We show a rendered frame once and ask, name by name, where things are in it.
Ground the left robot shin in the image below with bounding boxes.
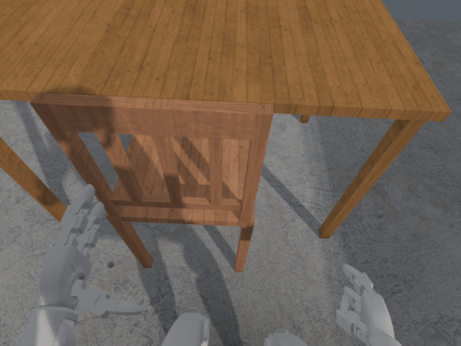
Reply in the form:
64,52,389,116
186,308,200,314

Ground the table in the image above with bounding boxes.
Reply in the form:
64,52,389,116
0,0,452,239

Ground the robot left hand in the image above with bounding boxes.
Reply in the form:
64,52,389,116
37,184,143,319

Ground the robot right hand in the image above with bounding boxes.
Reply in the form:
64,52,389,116
336,264,395,344

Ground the left robot forearm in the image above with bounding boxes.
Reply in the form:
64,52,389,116
14,306,79,346

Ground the left robot thigh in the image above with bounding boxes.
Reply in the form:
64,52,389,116
161,312,210,346

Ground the chair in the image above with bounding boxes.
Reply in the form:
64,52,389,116
30,92,273,272

